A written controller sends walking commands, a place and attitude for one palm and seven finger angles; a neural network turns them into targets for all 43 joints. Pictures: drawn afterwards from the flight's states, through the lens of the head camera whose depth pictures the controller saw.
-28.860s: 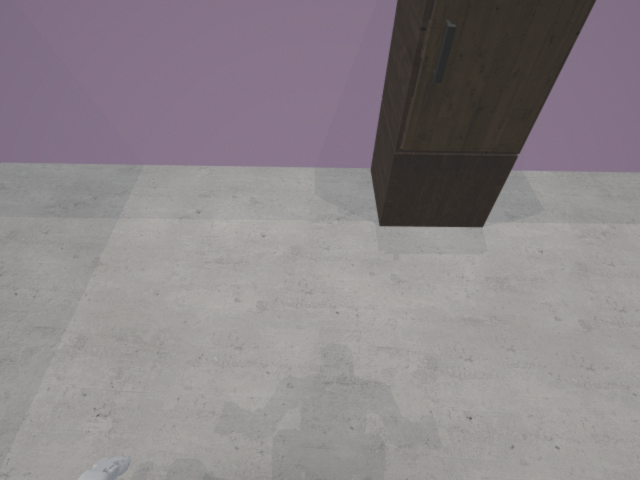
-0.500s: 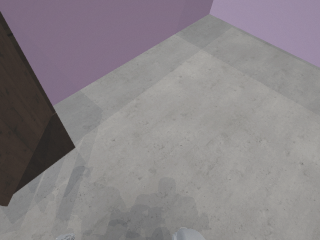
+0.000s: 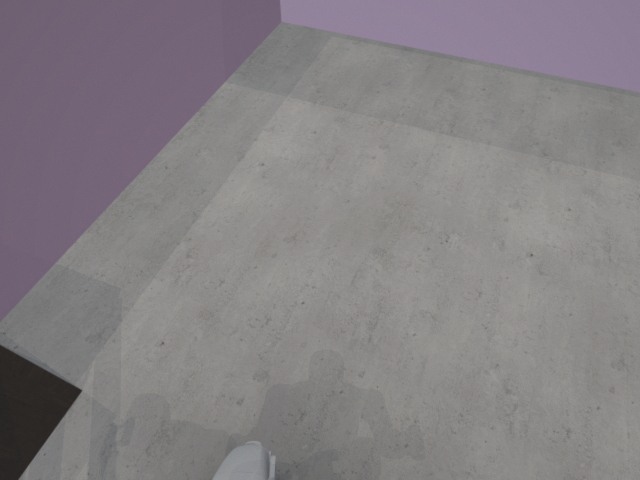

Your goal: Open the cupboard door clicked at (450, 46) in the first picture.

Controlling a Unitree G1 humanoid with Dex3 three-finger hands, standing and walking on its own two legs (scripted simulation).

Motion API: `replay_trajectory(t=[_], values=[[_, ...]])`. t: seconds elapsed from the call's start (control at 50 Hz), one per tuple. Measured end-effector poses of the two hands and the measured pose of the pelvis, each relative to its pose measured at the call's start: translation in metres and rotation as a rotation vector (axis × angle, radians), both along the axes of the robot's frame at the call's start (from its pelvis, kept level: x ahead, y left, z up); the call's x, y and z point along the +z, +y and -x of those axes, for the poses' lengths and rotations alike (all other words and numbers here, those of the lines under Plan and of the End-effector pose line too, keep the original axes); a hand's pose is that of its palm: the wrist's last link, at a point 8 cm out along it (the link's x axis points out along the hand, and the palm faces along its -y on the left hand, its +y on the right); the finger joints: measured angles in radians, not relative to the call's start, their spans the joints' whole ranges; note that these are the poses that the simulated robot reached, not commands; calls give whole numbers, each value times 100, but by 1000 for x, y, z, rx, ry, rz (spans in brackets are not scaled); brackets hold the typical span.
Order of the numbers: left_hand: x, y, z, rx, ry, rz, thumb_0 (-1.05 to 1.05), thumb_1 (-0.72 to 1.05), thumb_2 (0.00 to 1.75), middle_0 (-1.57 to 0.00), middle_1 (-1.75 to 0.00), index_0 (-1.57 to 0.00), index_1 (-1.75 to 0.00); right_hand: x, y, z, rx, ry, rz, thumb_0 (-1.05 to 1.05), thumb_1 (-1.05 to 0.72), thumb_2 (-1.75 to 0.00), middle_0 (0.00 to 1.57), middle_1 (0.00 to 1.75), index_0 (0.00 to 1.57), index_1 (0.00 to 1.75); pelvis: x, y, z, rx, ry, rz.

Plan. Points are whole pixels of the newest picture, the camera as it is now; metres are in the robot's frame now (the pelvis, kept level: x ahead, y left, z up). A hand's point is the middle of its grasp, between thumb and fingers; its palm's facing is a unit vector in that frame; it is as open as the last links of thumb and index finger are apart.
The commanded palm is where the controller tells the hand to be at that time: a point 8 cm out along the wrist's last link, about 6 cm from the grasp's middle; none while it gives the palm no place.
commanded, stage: walk to a spot facing it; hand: left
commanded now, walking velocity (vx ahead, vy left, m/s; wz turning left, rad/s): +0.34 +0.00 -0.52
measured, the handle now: out of the picture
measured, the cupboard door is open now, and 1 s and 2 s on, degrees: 37 37 37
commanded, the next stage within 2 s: turn to face it in 1.06 s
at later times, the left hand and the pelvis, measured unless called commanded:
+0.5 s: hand (236, 314) +0.38 +0.18 -0.16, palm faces -0.33 -0.93 -0.18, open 7.4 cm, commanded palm none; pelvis +0.20 +0.03 +0.00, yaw -18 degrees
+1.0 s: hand (298, 262) +0.50 +0.08 -0.17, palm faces -0.40 -0.89 -0.22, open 7.3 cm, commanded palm none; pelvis +0.42 -0.10 +0.00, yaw -29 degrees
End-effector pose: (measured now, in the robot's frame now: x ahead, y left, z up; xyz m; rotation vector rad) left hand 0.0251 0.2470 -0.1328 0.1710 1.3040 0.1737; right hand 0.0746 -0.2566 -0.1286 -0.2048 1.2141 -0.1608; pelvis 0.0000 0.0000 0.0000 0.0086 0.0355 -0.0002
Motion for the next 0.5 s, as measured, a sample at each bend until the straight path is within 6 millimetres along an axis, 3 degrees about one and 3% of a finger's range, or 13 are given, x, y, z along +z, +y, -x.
replay_trajectory(t=[0.12,0.16,0.2,0.26,0.34,0.42,0.5], values=[[-18,18,-25,-11,79,43,1,90,89,-20,-30,-20,-30,10,24,-70,-2,-113,21,0,-91,-90,20,30,20,30,-6,22,-47,-59,1,11],[-30,30,-42,-21,95,51,1,90,89,-20,-30,-20,-30,8,31,-90,-6,-155,45,0,-91,-90,20,30,20,30,-16,33,-67,-83,1,24],[-36,39,-67,-49,107,50,1,90,89,-20,-30,-20,-30,8,38,-97,-24,-172,62,0,-91,-90,20,30,21,30,-19,39,-82,-114,-5,23],[-30,46,-121,-112,69,49,1,91,89,-20,-30,-20,-30,14,47,-88,-82,-134,61,0,-91,-90,21,30,21,30,-10,43,-105,-154,-6,27],[-13,40,-207,-198,-34,53,1,91,89,-19,-30,-20,-30,15,59,-60,-179,-9,38,0,-91,-90,21,30,21,30,2,44,-136,-202,5,32],[-2,18,-289,-298,-114,58,1,91,90,-19,-30,-19,-30,10,71,-26,-295,126,-2,0,-91,-90,21,30,21,30,5,40,-167,-258,10,28],[2,-22,-366,-408,-161,67,1,91,90,-19,-30,-19,-30,3,83,0,-409,251,-50,0,-91,-90,20,30,21,30,0,28,-201,-307,7,14]])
